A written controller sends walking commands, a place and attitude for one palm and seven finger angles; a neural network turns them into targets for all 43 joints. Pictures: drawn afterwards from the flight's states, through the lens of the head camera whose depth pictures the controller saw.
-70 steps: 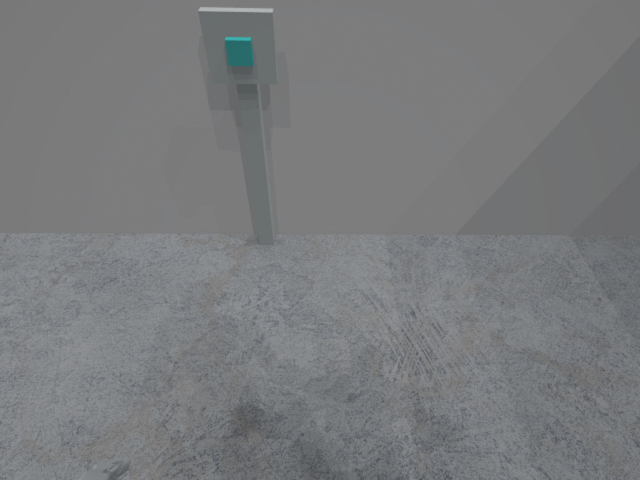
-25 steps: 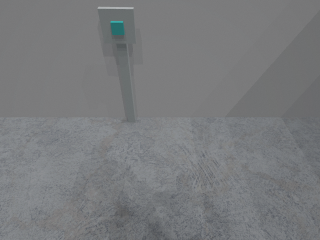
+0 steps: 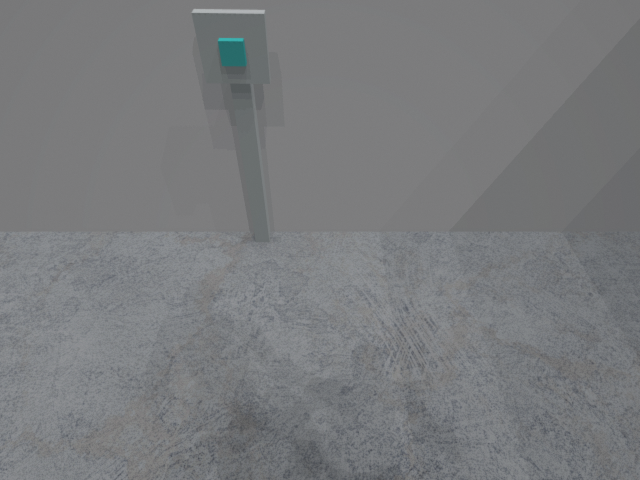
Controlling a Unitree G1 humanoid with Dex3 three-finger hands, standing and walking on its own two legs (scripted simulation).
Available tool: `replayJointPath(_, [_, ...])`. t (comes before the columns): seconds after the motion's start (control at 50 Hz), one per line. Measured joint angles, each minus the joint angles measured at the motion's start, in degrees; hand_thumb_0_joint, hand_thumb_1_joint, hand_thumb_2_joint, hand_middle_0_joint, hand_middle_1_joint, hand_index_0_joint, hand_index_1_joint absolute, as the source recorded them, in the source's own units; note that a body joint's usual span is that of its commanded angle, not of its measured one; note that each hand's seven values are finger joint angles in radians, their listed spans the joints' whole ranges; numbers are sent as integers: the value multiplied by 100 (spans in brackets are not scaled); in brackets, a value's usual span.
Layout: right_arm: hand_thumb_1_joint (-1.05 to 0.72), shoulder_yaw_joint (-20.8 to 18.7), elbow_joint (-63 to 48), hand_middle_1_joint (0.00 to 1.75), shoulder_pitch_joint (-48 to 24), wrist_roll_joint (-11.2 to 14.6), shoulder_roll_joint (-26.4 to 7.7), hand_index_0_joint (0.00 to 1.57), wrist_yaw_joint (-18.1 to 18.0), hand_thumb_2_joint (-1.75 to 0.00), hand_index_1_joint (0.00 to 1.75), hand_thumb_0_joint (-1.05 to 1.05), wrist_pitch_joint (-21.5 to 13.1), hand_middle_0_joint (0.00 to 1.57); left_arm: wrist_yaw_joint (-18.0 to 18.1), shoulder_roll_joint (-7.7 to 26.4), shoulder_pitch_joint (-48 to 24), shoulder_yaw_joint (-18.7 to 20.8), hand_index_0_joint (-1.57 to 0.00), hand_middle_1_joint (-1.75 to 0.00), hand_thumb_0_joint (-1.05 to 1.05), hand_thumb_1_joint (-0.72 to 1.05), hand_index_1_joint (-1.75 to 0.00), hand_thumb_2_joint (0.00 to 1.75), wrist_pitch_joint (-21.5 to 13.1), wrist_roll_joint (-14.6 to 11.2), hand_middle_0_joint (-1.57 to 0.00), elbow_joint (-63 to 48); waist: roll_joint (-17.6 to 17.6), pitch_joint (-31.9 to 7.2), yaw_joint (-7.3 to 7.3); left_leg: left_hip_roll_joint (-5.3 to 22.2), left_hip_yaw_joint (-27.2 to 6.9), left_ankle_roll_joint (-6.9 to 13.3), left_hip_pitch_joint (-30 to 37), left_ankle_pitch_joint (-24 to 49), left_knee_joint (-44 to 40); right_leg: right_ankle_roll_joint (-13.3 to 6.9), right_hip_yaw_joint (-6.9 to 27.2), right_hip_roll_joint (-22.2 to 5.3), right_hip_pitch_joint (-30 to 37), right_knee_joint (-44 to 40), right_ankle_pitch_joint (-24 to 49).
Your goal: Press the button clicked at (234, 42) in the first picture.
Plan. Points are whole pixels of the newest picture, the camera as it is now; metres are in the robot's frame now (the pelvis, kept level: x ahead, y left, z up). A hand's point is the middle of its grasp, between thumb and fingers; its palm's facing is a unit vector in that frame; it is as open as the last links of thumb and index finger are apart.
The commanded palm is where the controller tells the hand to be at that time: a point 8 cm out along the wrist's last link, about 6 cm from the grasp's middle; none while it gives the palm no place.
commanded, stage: look at it before walking up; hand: left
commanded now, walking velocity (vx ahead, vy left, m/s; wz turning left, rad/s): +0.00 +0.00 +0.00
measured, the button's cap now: (232, 51) +1.12 +0.30 +0.04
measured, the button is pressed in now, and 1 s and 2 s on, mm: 0 0 0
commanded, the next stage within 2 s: walk to a spot facing it in 0.04 s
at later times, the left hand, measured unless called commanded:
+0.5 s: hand out of the picture +0.04 +0.22 -0.20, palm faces +0.04 -0.99 -0.16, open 7.4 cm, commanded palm none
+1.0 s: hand (234, 335) +0.40 +0.19 -0.19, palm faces +0.02 -0.98 -0.17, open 7.3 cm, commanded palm none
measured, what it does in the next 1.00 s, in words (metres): walks ahead: right foot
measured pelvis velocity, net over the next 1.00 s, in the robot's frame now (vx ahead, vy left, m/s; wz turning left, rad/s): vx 0.29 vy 0.01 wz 0.02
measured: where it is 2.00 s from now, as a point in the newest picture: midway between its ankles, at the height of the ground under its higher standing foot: (312, 363)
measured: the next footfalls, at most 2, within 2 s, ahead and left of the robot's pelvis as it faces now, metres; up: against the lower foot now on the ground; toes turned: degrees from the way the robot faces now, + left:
right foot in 0.90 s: +0.41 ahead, -0.06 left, +0.00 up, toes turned -7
left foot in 1.38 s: +0.52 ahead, +0.17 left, +0.00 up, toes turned +13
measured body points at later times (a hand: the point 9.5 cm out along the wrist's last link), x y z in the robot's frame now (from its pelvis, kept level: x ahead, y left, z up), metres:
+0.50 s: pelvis +0.07 +0.04 -0.01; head +0.07 +0.06 +0.43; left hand +0.03 +0.27 -0.18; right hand +0.06 -0.21 -0.16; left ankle +0.03 +0.12 -0.75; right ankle +0.01 -0.11 -0.72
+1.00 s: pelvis +0.29 +0.01 -0.03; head +0.32 +0.02 +0.42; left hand +0.40 +0.24 -0.17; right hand +0.20 -0.19 -0.18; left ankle +0.13 +0.12 -0.64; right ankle +0.37 -0.05 -0.75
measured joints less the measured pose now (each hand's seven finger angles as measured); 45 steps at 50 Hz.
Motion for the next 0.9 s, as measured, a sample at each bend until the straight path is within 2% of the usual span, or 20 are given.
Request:
replayJointPath(0.22, [-90, 18, 23, 30, 43, -23, 46, 21, -17, -90, 30, 1, 36, 20, 49, -42, 52, 4, -20, -30, 1, 91, -30, 90, 18, -2, -20, 16, -4, -51, -6, 12, -4, -10, -13, -74, 57, 6, -6, 10, 5, 19, -59])
replayJointPath(0.26, [-90, 21, 24, 30, 169, -56, 126, 21, -7, -90, 30, 1, 78, 20, 39, -127, 170, 8, -20, -30, 0, 91, -30, 90, 55, 21, -20, 11, 2, -156, -2, 21, -12, 1, -74, -268, 261, 5, -17, 18, -15, 140, -182])
replayJointPath(0.34, [-91, 19, 17, 30, 572, -91, 348, 20, 30, -90, 30, 1, 147, 20, -18, -351, 548, 42, -20, -30, 0, 91, -30, 90, 67, 50, -20, -46, 5, -366, 7, 71, 15, 71, -347, -1103, 981, -18, -108, 26, -6, 293, -444])
replayJointPath(0.38, [-91, 5, 16, 30, 784, -89, 467, 20, 49, -90, 30, 1, 139, 20, -25, -467, 749, 72, -20, -30, 0, 91, -30, 90, 26, 48, -20, -57, -14, -389, 8, 115, 124, 100, -496, -1201, 1300, -1, -190, 0, 69, 309, -546])
replayJointPath(0.42, [-91, -11, 3, 30, 977, -75, 577, 20, 68, -90, 30, 1, 87, 20, -33, -564, 948, 98, -20, -30, 0, 91, -30, 90, 2, 44, -20, -39, -44, -369, 1, 148, 244, 133, -497, -1096, 1183, 53, -257, -45, 124, 423, -707])
replayJointPath(0.44, [-91, -21, 4, 30, 1056, -69, 643, 20, 68, -90, 30, 1, 41, 20, -37, -596, 1041, 113, -20, -30, 0, 91, -30, 90, 11, 38, -20, -13, -102, -341, 5, 110, 291, 170, -449, -859, 1138, 79, -249, -102, 111, 584, -842])
replayJointPath(0.46, [-91, -35, 5, 30, 1124, -77, 720, 20, 61, -90, 30, 1, -15, 20, -41, -622, 1134, 132, -20, -30, 0, 91, -30, 90, 41, 27, -20, 24, -193, -324, 15, 41, 367, 220, -407, -841, 1170, 19, -211, -181, 12, 891, -1052])
replayJointPath(0.52, [-91, -68, -41, 30, 1408, -80, 911, 21, -13, -90, 30, 1, -195, 20, -43, -749, 1282, 150, -20, -30, 1, 91, -30, 90, 144, 64, -20, 167, -224, -292, -54, -22, 501, 334, -140, -1028, 957, -73, -216, -180, -713, 2595, -1499])
replayJointPath(0.58, [-91, -42, 29, 30, 1754, -64, 1112, 21, -89, -90, 30, 0, -312, 20, -90, -811, 1164, 195, -20, -30, 1, 91, -30, 90, 97, 86, -20, 179, -178, -168, -180, -75, 425, 357, 266, -880, 384, -58, -354, -253, -1432, 3693, -1176])
replayJointPath(0.64, [-91, -11, 206, 30, 2066, -45, 1304, 21, -139, -90, 30, 0, -374, 20, -117, -837, 916, 248, -20, -30, 1, 91, -30, 90, 33, 83, -20, 44, -149, -29, -189, -106, 361, 374, 690, -767, -154, 12, -416, -387, -2039, 4016, -756])
replayJointPath(0.72, [-90, -2, 418, 30, 2358, -31, 1482, 21, -195, -89, 30, 0, -411, 20, -132, -876, 511, 294, -19, -30, 1, 91, -30, 90, 26, 71, -20, -147, -132, 119, -189, -122, 380, 319, 1217, -810, -634, 46, -512, -510, -2598, 3651, -230])
replayJointPath(0.78, [-90, -3, 502, 30, 2458, -40, 1533, 21, -227, -89, 30, 0, -422, 20, -140, -921, 175, 297, -19, -29, 1, 91, -30, 90, 18, 39, -20, -261, -114, 235, -244, -121, 451, 257, 1589, -962, -844, -16, -693, -463, -2629, 2658, 84])
replayJointPath(0.82, [-90, -19, 550, 30, 2479, -42, 1525, 21, -237, -89, 30, 0, -420, 20, -130, -958, -35, 287, -19, -29, 1, 91, -30, 90, -14, 28, -20, -328, -71, 308, -301, -88, 500, 202, 1798, -1160, -833, -133, -824, -326, -2481, 2046, 108])
replayJointPath(0.86, [-90, -52, 607, 30, 2501, -34, 1496, 21, -240, -89, 30, 1, -397, 20, -116, -994, -175, 276, -19, -29, 1, 91, -30, 90, -93, 39, -20, -406, -5, 339, -325, -16, 540, 142, 1906, -1492, -516, -281, -936, -131, -2192, 1603, 127])
replayJointPath(0.88, [-90, -71, 639, 30, 2524, -26, 1485, 21, -237, -89, 30, 1, -374, 20, -110, -1002, -196, 276, -19, -29, 1, 91, -30, 90, -161, 54, -20, -443, 2, 330, -306, 19, 562, 118, 1870, -1697, -107, -355, -980, -42, -1943, 1360, 216])
replayJointPath(0.9, [-90, -90, 669, 30, 2525, -5, 1477, 21, -220, -89, 30, 1, -340, 20, -96, -1009, -201, 285, -19, -29, 1, 91, -30, 90, -251, 78, -20, -470, -1, 317, -263, 67, 583, 105, 1664, -1884, 646, -533, -998, 0, -1760, 1253, 448])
